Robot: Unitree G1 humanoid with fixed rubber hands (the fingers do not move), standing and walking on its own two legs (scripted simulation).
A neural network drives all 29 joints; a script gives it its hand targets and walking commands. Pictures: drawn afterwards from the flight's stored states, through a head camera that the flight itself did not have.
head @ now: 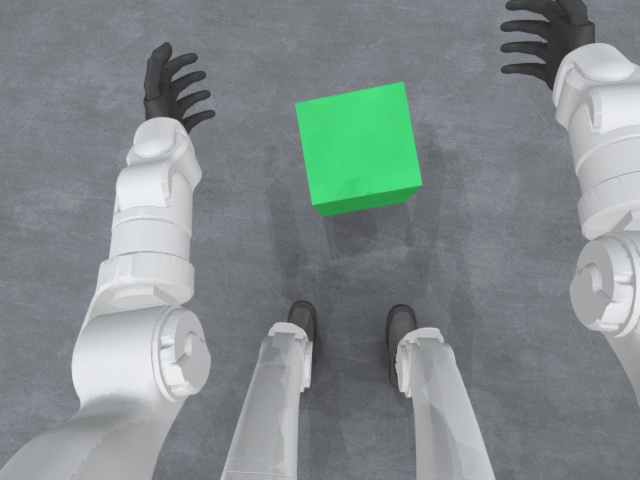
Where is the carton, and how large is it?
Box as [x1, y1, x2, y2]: [295, 82, 421, 216]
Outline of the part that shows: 403,82 295,103 311,200 313,206 322,216 404,202 421,185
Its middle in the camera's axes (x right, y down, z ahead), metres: +0.08 -0.18 +0.86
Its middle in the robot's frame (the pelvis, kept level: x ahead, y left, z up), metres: +0.56 +0.01 -0.54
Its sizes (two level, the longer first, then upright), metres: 0.210 0.200 0.250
